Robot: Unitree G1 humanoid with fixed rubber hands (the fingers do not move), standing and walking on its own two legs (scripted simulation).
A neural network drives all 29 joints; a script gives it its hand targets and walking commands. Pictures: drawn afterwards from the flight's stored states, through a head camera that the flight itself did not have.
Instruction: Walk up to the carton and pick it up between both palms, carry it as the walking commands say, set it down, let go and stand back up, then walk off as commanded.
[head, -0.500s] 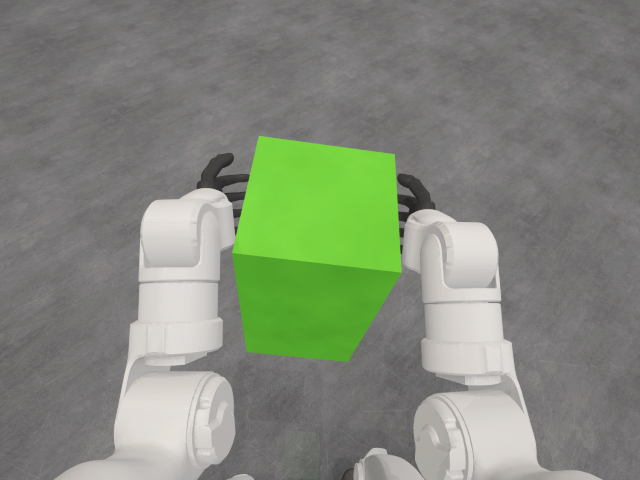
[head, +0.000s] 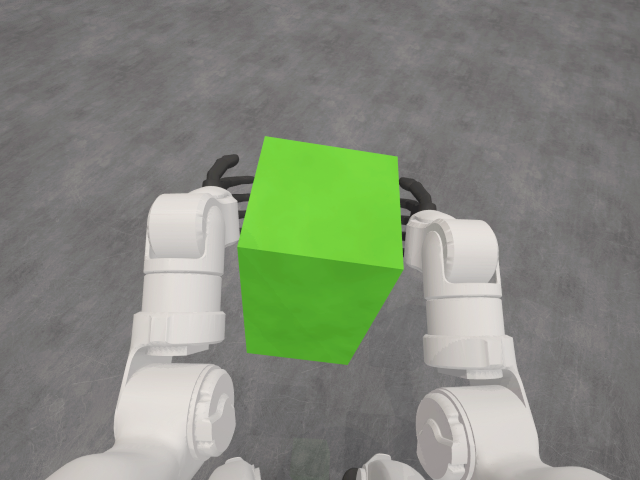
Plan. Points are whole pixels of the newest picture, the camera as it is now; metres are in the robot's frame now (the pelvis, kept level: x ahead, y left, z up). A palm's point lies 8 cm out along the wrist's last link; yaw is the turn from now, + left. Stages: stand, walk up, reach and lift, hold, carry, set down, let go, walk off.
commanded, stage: carry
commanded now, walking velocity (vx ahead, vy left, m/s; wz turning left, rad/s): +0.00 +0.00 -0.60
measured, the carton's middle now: (312, 267) +0.36 +0.04 +0.06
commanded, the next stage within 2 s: none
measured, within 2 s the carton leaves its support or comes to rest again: neither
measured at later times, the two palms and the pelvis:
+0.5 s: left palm (365, 283) +0.29 -0.02 +0.14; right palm (613, 368) +0.22 -0.24 +0.13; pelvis -0.12 -0.06 +0.00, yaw -16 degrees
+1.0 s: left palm (551, 437) +0.16 -0.15 +0.15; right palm out of the picture +0.03 -0.35 +0.12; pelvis -0.24 -0.09 +0.00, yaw -30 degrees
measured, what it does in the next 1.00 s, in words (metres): walks backwards, turning right: left foot, then right foot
